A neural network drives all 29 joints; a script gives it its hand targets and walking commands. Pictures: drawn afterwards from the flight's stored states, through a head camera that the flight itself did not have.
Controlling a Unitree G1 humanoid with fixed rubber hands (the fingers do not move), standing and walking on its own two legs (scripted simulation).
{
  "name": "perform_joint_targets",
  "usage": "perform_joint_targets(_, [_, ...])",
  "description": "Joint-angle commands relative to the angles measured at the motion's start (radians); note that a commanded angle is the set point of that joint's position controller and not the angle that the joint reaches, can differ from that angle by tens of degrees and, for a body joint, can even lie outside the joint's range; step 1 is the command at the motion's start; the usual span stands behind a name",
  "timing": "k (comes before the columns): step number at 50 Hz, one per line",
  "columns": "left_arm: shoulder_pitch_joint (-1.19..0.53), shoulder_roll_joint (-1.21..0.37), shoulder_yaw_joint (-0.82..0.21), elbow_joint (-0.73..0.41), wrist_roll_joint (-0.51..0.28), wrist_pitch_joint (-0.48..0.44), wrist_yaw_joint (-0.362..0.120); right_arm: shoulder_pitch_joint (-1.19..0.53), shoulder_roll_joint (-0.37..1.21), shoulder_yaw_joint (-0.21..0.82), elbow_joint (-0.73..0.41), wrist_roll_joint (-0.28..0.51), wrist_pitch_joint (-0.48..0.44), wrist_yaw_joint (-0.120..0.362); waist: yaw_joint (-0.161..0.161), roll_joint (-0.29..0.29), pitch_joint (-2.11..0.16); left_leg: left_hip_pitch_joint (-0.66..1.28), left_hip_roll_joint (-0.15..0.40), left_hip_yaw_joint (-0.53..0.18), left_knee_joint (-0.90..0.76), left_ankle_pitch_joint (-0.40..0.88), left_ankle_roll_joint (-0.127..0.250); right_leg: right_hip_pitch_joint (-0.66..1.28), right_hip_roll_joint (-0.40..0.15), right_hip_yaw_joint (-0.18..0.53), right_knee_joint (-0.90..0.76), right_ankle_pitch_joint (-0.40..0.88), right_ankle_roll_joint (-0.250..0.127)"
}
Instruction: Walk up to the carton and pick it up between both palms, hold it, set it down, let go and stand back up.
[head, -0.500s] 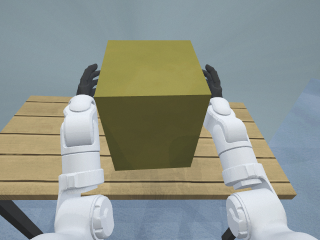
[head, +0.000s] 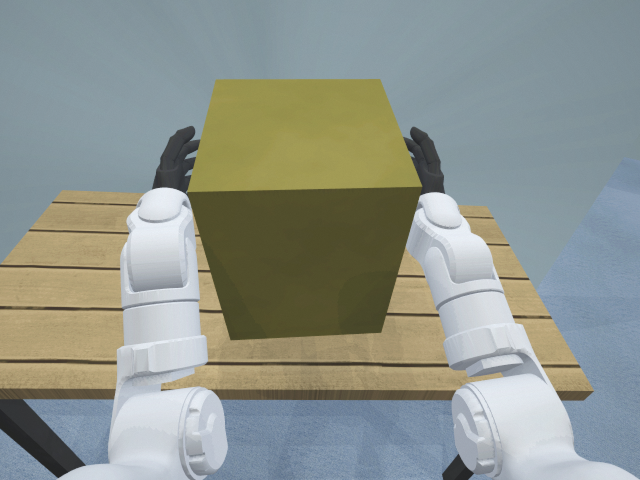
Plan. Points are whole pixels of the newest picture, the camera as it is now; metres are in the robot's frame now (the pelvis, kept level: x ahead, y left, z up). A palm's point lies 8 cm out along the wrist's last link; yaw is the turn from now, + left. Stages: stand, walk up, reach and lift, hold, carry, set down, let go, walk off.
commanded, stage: hold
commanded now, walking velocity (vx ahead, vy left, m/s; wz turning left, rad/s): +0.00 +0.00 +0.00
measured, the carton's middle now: (303, 213) +0.39 +0.01 +0.18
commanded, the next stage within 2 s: none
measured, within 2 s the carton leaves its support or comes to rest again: neither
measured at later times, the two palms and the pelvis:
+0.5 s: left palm (172, 195) +0.36 +0.15 +0.22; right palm (424, 196) +0.37 -0.14 +0.22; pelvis +0.00 +0.00 +0.00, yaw +0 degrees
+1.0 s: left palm (172, 194) +0.36 +0.15 +0.22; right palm (424, 194) +0.37 -0.14 +0.22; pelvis +0.00 +0.00 +0.00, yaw +0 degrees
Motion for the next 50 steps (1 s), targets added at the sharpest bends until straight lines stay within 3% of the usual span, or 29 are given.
perform_joint_targets(1, [-0.642,-0.521,-0.521,-0.074,-0.149,-0.058,-0.125,-0.708,0.574,0.357,-0.301,0.102,-0.054,0.11,-0.01,0.076,-0.391,-0.116,-0.112,0.093,-0.064,0.212,0.005,0.254,0.103,-0.016,0.016,0.13,0.026])
perform_joint_targets(6, [-0.63,-0.514,-0.514,-0.06,-0.141,-0.053,-0.124,-0.702,0.565,0.355,-0.299,0.095,-0.048,0.106,-0.012,0.063,-0.378,-0.107,-0.109,0.089,-0.061,0.192,0.01,0.244,0.101,-0.014,0.006,0.104,0.026])
perform_joint_targets(9, [-0.599,-0.523,-0.517,-0.082,-0.151,-0.05,-0.125,-0.702,0.567,0.383,-0.349,0.113,-0.055,0.102,0.0,0.05,-0.421,-0.087,-0.114,0.09,-0.045,0.259,0.01,0.259,0.101,-0.016,0.016,0.175,0.034])
perform_joint_targets(11, [-0.623,-0.513,-0.529,-0.11,-0.157,-0.055,-0.125,-0.683,0.577,0.388,-0.337,0.119,-0.049,0.097,-0.01,0.058,-0.421,-0.079,-0.112,0.089,-0.04,0.268,0.008,0.262,0.105,-0.012,0.015,0.185,0.032])
perform_joint_targets(14, [-0.651,-0.526,-0.539,-0.1,-0.161,-0.054,-0.123,-0.665,0.568,0.365,-0.298,0.113,-0.044,0.101,-0.018,0.081,-0.377,-0.098,-0.112,0.09,-0.055,0.226,-0.006,0.236,0.105,-0.017,0.011,0.128,0.024])
perform_joint_targets(15, [-0.616,-0.518,-0.523,-0.08,-0.144,-0.047,-0.122,-0.664,0.567,0.367,-0.294,0.11,-0.041,0.104,-0.004,0.077,-0.353,-0.104,-0.109,0.088,-0.06,0.212,0.0,0.235,0.104,-0.018,0.01,0.116,0.022])
perform_joint_targets(16, [-0.639,-0.516,-0.533,-0.11,-0.154,-0.052,-0.126,-0.659,0.563,0.357,-0.287,0.105,-0.038,0.104,-0.018,0.078,-0.365,-0.107,-0.112,0.089,-0.066,0.204,0.0,0.238,0.102,-0.016,0.01,0.114,0.022])
perform_joint_targets(22, [-0.624,-0.533,-0.535,-0.097,-0.161,-0.049,-0.127,-0.684,0.564,0.373,-0.328,0.115,-0.044,0.104,-0.014,0.071,-0.401,-0.09,-0.108,0.092,-0.053,0.241,0.0,0.251,0.106,-0.017,0.011,0.139,0.027])
perform_joint_targets(26, [-0.635,-0.532,-0.515,-0.074,-0.141,-0.046,-0.124,-0.709,0.565,0.36,-0.309,0.11,-0.046,0.11,0.003,0.063,-0.365,-0.113,-0.107,0.087,-0.069,0.193,0.005,0.235,0.107,-0.019,0.011,0.092,0.021])
perform_joint_targets(27, [-0.643,-0.528,-0.519,-0.074,-0.148,-0.047,-0.123,-0.699,0.554,0.347,-0.304,0.102,-0.047,0.112,-0.011,0.068,-0.38,-0.113,-0.105,0.092,-0.074,0.163,0.003,0.237,0.107,-0.02,0.01,0.071,0.019])
perform_joint_targets(32, [-0.62,-0.526,-0.507,-0.066,-0.147,-0.048,-0.128,-0.686,0.569,0.357,-0.301,0.102,-0.044,0.108,-0.008,0.054,-0.384,-0.111,-0.111,0.089,-0.062,0.202,0.011,0.25,0.101,-0.014,0.01,0.125,0.023])
perform_joint_targets(34, [-0.648,-0.531,-0.531,-0.077,-0.156,-0.055,-0.124,-0.71,0.566,0.358,-0.313,0.107,-0.052,0.11,-0.014,0.084,-0.41,-0.097,-0.109,0.09,-0.055,0.214,0.002,0.247,0.102,-0.014,0.012,0.126,0.022])
perform_joint_targets(36, [-0.639,-0.517,-0.523,-0.078,-0.153,-0.055,-0.124,-0.707,0.574,0.369,-0.317,0.108,-0.048,0.108,-0.003,0.066,-0.403,-0.105,-0.111,0.094,-0.054,0.213,0.007,0.247,0.101,-0.015,0.014,0.13,0.03])
perform_joint_targets(39, [-0.648,-0.51,-0.504,-0.078,-0.151,-0.051,-0.126,-0.675,0.565,0.348,-0.268,0.094,-0.04,0.107,-0.012,0.065,-0.382,-0.119,-0.113,0.092,-0.066,0.184,0.01,0.245,0.095,-0.017,0.01,0.119,0.028])
perform_joint_targets(42, [-0.627,-0.528,-0.534,-0.096,-0.162,-0.052,-0.117,-0.697,0.58,0.38,-0.338,0.115,-0.047,0.106,-0.005,0.064,-0.427,-0.086,-0.113,0.089,-0.04,0.245,0.009,0.252,0.1,-0.01,0.014,0.162,0.028])
perform_joint_targets(43, [-0.613,-0.522,-0.526,-0.083,-0.15,-0.051,-0.12,-0.686,0.57,0.376,-0.311,0.117,-0.041,0.103,-0.01,0.061,-0.405,-0.078,-0.108,0.086,-0.045,0.252,0.001,0.245,0.108,-0.018,0.014,0.156,0.028])
perform_joint_targets(50, [-0.642,-0.512,-0.508,-0.077,-0.148,-0.05,-0.13,-0.701,0.576,0.359,-0.295,0.102,-0.042,0.107,-0.006,0.054,-0.374,-0.115,-0.11,0.092,-0.069,0.183,0.014,0.235,0.098,-0.016,0.01,0.101,0.03])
